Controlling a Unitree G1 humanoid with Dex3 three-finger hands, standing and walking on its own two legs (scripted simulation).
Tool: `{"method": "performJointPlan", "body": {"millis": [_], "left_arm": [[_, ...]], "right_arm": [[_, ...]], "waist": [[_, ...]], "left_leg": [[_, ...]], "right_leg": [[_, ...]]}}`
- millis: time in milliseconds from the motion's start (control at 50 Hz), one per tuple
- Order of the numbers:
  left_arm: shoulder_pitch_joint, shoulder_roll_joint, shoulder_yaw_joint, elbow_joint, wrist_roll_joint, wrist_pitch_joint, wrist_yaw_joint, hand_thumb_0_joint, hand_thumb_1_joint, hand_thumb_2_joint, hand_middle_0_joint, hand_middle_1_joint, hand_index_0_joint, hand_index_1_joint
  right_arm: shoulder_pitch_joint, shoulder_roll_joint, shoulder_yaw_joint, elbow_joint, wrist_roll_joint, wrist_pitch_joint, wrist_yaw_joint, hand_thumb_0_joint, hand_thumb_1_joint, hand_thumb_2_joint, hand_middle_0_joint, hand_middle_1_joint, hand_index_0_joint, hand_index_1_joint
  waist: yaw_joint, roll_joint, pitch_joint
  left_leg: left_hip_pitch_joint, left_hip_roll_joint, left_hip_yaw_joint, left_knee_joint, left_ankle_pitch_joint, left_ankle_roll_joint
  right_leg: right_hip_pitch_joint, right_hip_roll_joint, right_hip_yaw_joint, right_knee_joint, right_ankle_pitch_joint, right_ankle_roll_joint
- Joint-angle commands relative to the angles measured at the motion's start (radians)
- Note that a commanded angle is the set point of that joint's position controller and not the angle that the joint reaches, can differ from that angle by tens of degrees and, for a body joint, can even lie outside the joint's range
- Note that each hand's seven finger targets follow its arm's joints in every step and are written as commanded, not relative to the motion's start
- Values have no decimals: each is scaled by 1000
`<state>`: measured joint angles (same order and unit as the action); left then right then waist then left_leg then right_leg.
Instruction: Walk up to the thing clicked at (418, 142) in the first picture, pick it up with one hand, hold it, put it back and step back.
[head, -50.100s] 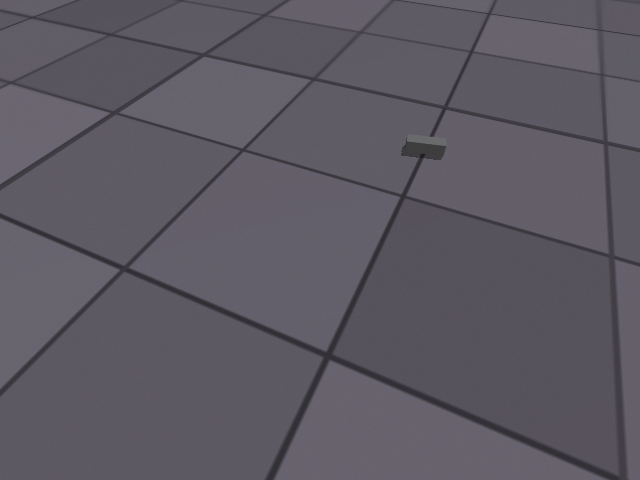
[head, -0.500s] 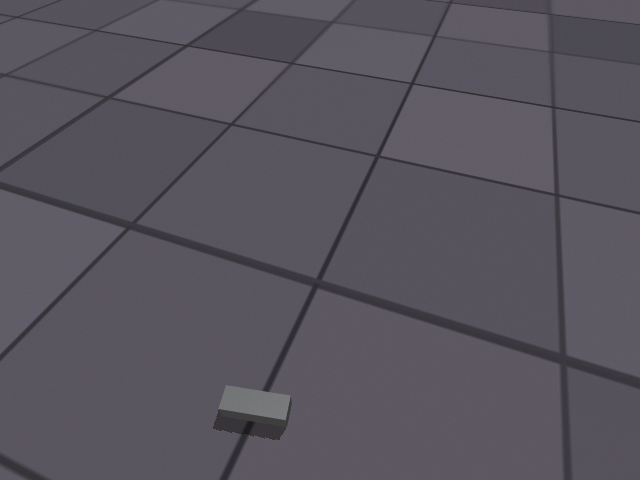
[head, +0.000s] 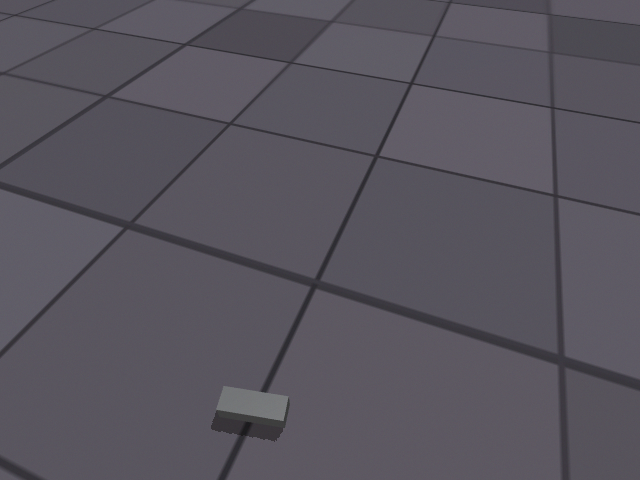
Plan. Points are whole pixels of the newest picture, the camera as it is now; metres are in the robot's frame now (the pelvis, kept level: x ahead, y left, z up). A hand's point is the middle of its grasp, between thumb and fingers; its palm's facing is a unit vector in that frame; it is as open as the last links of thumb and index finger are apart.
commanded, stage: stand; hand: left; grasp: from above
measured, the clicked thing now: (254, 406) +0.48 +0.22 -0.75
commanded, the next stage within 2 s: step back in 0.44 s
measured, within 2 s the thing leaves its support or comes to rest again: neither
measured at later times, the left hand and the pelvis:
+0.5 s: hand out of the picture +0.07 +0.25 -0.16, palm faces +0.02 -0.94 -0.35, open 7.4 cm; pelvis +0.00 +0.00 +0.00, yaw +0 degrees
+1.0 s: hand out of the picture +0.05 +0.30 -0.18, palm faces -0.07 -0.93 -0.36, open 7.4 cm; pelvis -0.09 +0.05 -0.02, yaw -2 degrees
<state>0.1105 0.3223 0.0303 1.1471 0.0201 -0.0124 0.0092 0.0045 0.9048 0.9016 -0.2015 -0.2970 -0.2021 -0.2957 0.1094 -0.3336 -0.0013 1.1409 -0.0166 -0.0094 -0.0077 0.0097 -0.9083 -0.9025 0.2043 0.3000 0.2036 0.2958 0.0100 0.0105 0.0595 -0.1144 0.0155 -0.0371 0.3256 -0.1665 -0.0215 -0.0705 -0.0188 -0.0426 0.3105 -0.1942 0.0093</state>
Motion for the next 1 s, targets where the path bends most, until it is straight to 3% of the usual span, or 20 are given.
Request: {"method": "performJointPlan", "body": {"millis": [0, 400, 420, 480, 540, 580, 600, 620, 640, 660, 680, 700, 720, 740, 760, 780, 820, 840, 900, 980], "left_arm": [[-26, 213, 31, -57, -5, -19, 10, 0, 900, 900, -200, -300, -200, -300], [-26, 218, 28, -59, -8, -16, 6, 0, 900, 900, -200, -300, -200, -300], [-33, 297, 72, -82, -27, -7, 11, 0, 900, 900, -200, -300, -200, -300], [-12, 280, 81, -130, -33, -2, 17, 0, 900, 900, -200, -300, -200, -300], [-48, 290, 86, -188, -26, 12, 15, 0, 900, 900, -200, -300, -200, -300], [-92, 311, 93, -224, -15, 21, 18, 0, 900, 900, -200, -300, -200, -300], [-112, 320, 93, -246, -7, 24, 18, 0, 900, 900, -200, -300, -200, -300], [-136, 327, 94, -267, 1, 25, 18, 0, 900, 900, -200, -300, -200, -300], [-160, 326, 95, -279, 5, 24, 19, 0, 900, 900, -200, -300, -200, -300], [-183, 326, 92, -297, 9, 25, 21, 0, 900, 900, -200, -300, -200, -300], [-176, 310, 86, -300, 7, 29, 21, 0, 900, 900, -200, -300, -200, -300], [-165, 292, 81, -306, -1, 36, 20, 0, 900, 900, -200, -300, -200, -300], [-116, 240, 73, -313, -17, 46, 18, 0, 900, 900, -200, -300, -200, -300], [-77, 199, 68, -318, -21, 55, 24, 0, 900, 900, -200, -300, -200, -300], [-55, 220, 73, -315, -16, 60, 35, 0, 900, 900, -200, -300, -200, -300], [-72, 231, 73, -308, -13, 61, 40, 0, 900, 900, -200, -300, -200, -300], [-24, 242, 73, -288, -22, 61, 42, 0, 900, 900, -200, -300, -200, -300], [13, 248, 74, -286, -25, 60, 39, 0, 900, 900, -200, -300, -200, -300], [2, 254, 84, -312, -7, 52, 30, 0, 900, 900, -200, -300, -200, -300], [-10, 242, 90, -343, -8, 46, 22, 0, 900, 900, -200, -300, -200, -300]], "right_arm": [[-40, -203, -39, -58, 2, -18, -9, 0, -900, -900, 200, 300, 200, 300], [-30, -205, -32, -55, 3, -17, -7, 0, -900, -900, 200, 300, 200, 300], [-68, -272, -60, -83, 16, 0, 0, 0, -900, -900, 200, 300, 200, 300], [-28, -248, -65, -121, 30, 11, 4, 0, -900, -900, 200, 300, 200, 300], [-16, -247, -77, -157, 28, 28, 6, 0, -900, -900, 200, 300, 200, 300], [7, -228, -83, -173, 25, 44, 8, 0, -900, -900, 200, 300, 200, 300], [28, -225, -86, -181, 21, 52, 12, 0, -900, -900, 200, 300, 200, 300], [60, -231, -91, -191, 17, 57, 18, 0, -900, -900, 200, 300, 200, 300], [81, -229, -94, -195, 20, 59, 21, 0, -900, -900, 200, 300, 200, 300], [108, -235, -99, -201, 21, 57, 25, 0, -900, -900, 200, 300, 200, 300], [121, -231, -102, -198, 20, 49, 24, 0, -900, -900, 200, 300, 200, 300], [134, -240, -108, -201, 11, 39, 20, 0, -900, -900, 200, 300, 200, 300], [101, -293, -119, -216, -9, 28, 13, 0, -900, -900, 200, 300, 200, 300], [86, -349, -129, -237, -24, 18, 11, 0, -900, -900, 200, 300, 200, 300], [88, -391, -134, -247, -11, 13, 8, 0, -900, -900, 200, 300, 200, 300], [66, -372, -132, -261, -10, 13, 4, 0, -900, -900, 200, 300, 200, 300], [-25, -308, -122, -293, -14, 14, -14, 0, -900, -900, 200, 300, 200, 300], [-23, -289, -116, -307, -14, 13, -20, 0, -900, -900, 200, 300, 200, 300], [56, -267, -119, -319, -10, 11, -27, 0, -900, -900, 200, 300, 200, 300], [90, -292, -124, -335, -9, 13, -29, 0, -900, -900, 200, 300, 200, 300]], "waist": [[-5, 0, -82], [-8, -2, -58], [-14, -20, 42], [-21, -25, -114], [-25, -67, -152], [-33, -145, -120], [-37, -195, -106], [-49, -214, -91], [-62, -212, -77], [-73, -213, -71], [-71, -190, -70], [-76, -108, -70], [-41, 106, -71], [-23, 207, -71], [-43, 182, -121], [-50, 163, -136], [3, 132, -131], [16, 147, -133], [-31, 104, -149], [-60, 114, -112]], "left_leg": [[18, 108, -75, -31, 168, 41], [-5, 103, -76, -47, 110, 36], [-82, 86, -83, 62, 285, 61], [-48, 76, -52, 177, 391, 81], [-70, 25, -20, 303, 270, 79], [-102, -43, 10, 457, -4, 63], [-107, -61, 1, 527, -214, 69], [-104, -51, -23, 579, -326, 73], [-119, -40, -38, 583, -349, 77], [-121, -25, -39, 526, -302, 80], [-125, -20, -11, 383, -199, 74], [-138, 18, -36, 204, 56, 73], [-122, 138, -226, 98, 345, 107], [-16, 251, -397, 61, 556, 172], [-42, 319, -420, 86, 647, 250], [-35, 315, -434, 85, 614, 252], [6, 228, -259, 143, 538, 225], [25, 203, -217, 162, 516, 214], [107, 235, -235, 178, 540, 270], [85, 263, -232, 174, 511, 297]], "right_leg": [[1, -116, 86, -44, 143, -20], [-9, -116, 89, -50, 96, -22], [-82, -111, 102, 32, 282, -34], [-23, -124, 94, 112, 390, -78], [-72, -193, 161, 118, 369, -143], [-157, -283, 220, 81, 353, -216], [-211, -328, 256, 80, 346, -249], [-270, -354, 265, 85, 313, -265], [-280, -344, 241, 100, 295, -259], [-276, -319, 221, 146, 301, -228], [-240, -269, 183, 207, 270, -185], [-205, -195, 131, 317, 196, -124], [-251, -33, 68, 499, 48, -67], [-412, 112, 108, 621, -401, -47], [-382, 125, 211, 754, -497, -44], [-390, 131, 258, 819, -488, -49], [-440, 113, 271, 893, -369, -47], [-449, 108, 247, 885, -326, -36], [-452, 99, 211, 857, -342, 2], [-415, 80, 178, 729, -354, 11]]}}
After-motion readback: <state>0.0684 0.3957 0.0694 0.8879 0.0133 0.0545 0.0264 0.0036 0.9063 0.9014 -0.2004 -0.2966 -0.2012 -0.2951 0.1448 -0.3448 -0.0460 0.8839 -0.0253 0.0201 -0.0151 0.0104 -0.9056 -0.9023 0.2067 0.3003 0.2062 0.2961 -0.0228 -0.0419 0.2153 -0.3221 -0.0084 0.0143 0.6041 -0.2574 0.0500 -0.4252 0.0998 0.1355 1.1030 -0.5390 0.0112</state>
